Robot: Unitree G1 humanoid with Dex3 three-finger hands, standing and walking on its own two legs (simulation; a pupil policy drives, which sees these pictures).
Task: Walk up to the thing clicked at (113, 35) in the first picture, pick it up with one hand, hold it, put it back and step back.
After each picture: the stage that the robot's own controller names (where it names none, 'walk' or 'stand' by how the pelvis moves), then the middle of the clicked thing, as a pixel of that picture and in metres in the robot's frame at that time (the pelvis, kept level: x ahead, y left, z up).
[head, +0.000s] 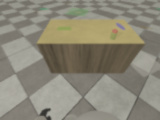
stand; (113, 34) +1.02 -0.24 -0.05
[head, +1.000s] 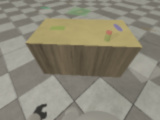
rise first; (107, 36) +0.93 -0.13 -0.01
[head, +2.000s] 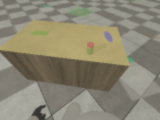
rise first; (90, 48) +0.67 +0.08 -0.03
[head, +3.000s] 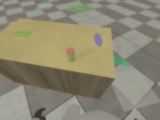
walk; (70, 55) +0.51 +0.21 -0.01
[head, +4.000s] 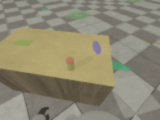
stand; (70, 64) +0.47 +0.20 -0.05
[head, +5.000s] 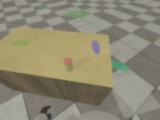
stand; (68, 64) +0.45 +0.21 -0.05
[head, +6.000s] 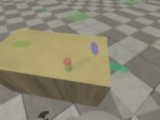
stand; (67, 65) +0.47 +0.22 -0.05
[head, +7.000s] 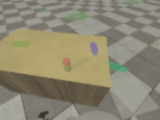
stand; (67, 65) +0.46 +0.22 -0.05
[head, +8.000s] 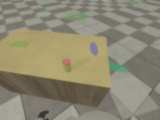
stand; (67, 65) +0.45 +0.22 -0.05
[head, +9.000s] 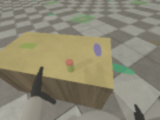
rise first; (70, 65) +0.46 +0.23 -0.05
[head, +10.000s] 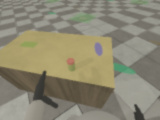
go down; (71, 64) +0.47 +0.22 -0.05
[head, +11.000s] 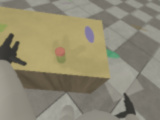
go down; (60, 55) +0.47 +0.20 -0.01
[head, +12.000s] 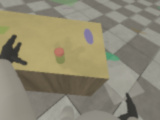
go down; (60, 56) +0.47 +0.21 +0.00
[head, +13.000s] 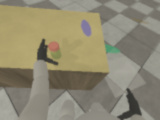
close in; (55, 51) +0.48 +0.23 +0.03
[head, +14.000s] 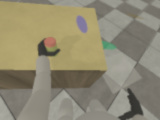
lift; (51, 47) +0.49 +0.22 +0.05
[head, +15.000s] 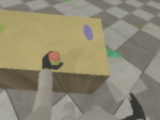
lift; (55, 60) +0.40 +0.23 +0.04
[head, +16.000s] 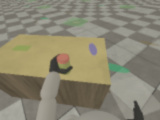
lift; (64, 64) +0.32 +0.17 +0.16
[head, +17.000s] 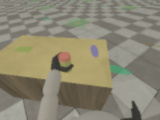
hold; (65, 62) +0.33 +0.17 +0.16
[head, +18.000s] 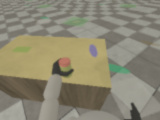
crouch; (66, 67) +0.33 +0.17 +0.12
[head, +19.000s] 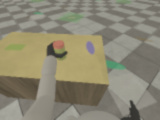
crouch; (60, 50) +0.43 +0.21 +0.16
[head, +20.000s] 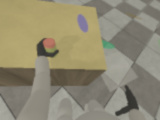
lower; (51, 48) +0.48 +0.23 +0.03
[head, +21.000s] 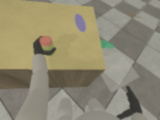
lower; (47, 46) +0.49 +0.23 +0.05
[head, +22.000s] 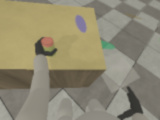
lower; (49, 47) +0.49 +0.23 +0.05
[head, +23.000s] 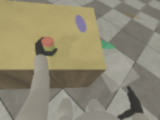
lower; (49, 47) +0.49 +0.23 +0.05
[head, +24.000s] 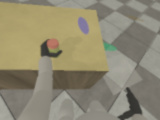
open; (54, 48) +0.48 +0.21 +0.05
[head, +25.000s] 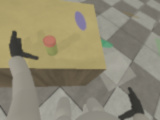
rise; (51, 46) +0.48 +0.21 +0.05
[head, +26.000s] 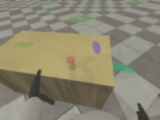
sink last; (71, 63) +0.46 +0.20 -0.01
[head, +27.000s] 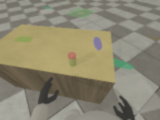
stand; (72, 59) +0.48 +0.20 -0.01
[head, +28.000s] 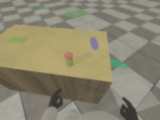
stand; (69, 59) +0.48 +0.21 +0.00
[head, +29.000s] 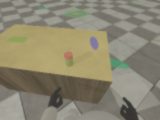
stand; (69, 59) +0.48 +0.21 +0.00
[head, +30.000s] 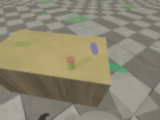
stand; (71, 63) +0.49 +0.20 -0.04
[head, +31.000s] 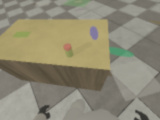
walk; (68, 50) +0.54 +0.24 -0.03
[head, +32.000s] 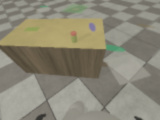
walk; (73, 37) +0.81 +0.28 -0.03
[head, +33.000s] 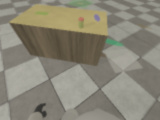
stand; (81, 22) +1.09 +0.21 -0.02
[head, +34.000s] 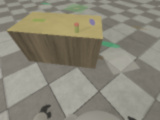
stand; (76, 27) +1.07 +0.26 -0.04
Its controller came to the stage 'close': yes
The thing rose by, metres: 0.21
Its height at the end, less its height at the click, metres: +0.00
